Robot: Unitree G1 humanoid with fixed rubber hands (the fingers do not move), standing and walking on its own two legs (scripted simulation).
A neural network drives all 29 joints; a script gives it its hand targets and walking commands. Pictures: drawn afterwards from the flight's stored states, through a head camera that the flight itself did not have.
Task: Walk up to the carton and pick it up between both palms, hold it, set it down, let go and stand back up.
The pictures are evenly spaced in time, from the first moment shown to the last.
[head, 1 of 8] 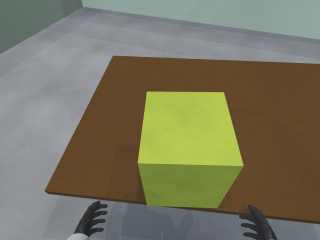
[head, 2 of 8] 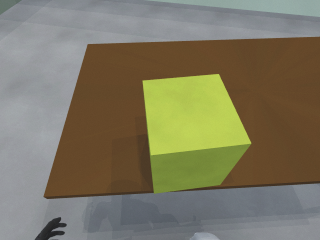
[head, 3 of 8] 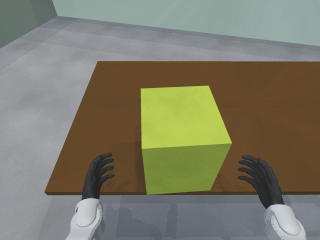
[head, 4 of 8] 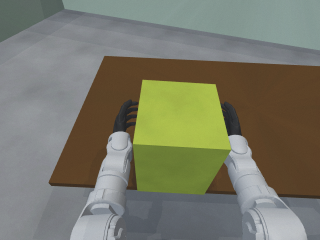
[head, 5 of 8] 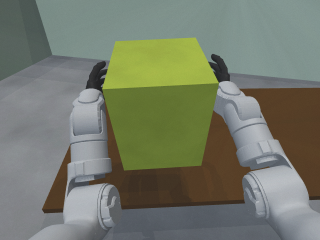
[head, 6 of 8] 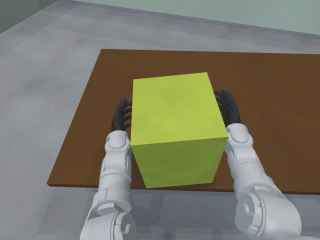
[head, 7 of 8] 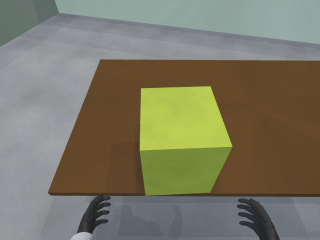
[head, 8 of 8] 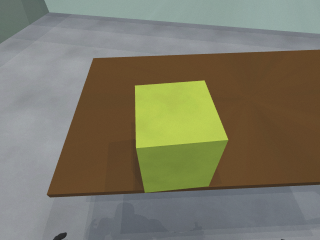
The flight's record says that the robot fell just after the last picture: no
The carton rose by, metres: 0.23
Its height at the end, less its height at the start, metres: +0.00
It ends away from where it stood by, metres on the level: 0.02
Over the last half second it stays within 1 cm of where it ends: yes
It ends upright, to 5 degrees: yes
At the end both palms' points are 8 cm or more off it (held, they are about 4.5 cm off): yes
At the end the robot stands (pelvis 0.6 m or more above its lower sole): yes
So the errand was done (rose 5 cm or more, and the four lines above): yes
